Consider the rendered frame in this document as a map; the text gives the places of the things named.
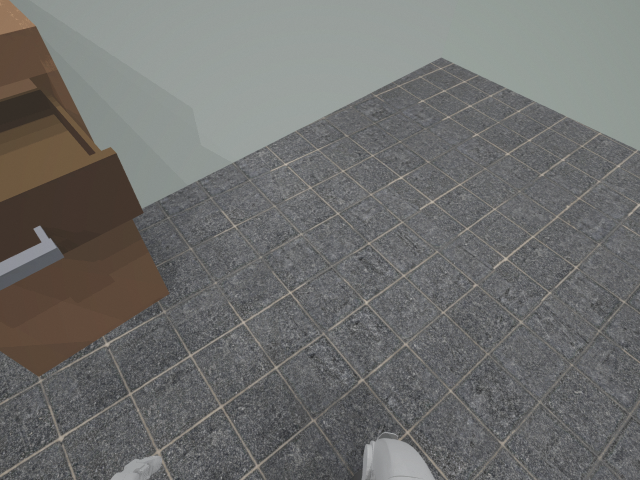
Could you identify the handle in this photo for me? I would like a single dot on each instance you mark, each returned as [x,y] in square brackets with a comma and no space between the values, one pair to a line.
[29,261]

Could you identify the right robot shin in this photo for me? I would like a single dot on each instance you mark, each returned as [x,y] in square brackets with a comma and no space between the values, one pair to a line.
[388,435]

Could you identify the robot right thigh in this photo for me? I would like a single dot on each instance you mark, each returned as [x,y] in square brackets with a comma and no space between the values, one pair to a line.
[391,459]

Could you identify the cabinet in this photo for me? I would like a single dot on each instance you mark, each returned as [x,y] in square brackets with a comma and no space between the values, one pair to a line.
[57,311]

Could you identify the left robot hand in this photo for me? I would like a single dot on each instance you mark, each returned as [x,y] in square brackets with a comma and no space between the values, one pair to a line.
[139,469]

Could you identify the drawer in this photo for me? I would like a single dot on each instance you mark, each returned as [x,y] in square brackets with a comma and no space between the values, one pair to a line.
[54,176]

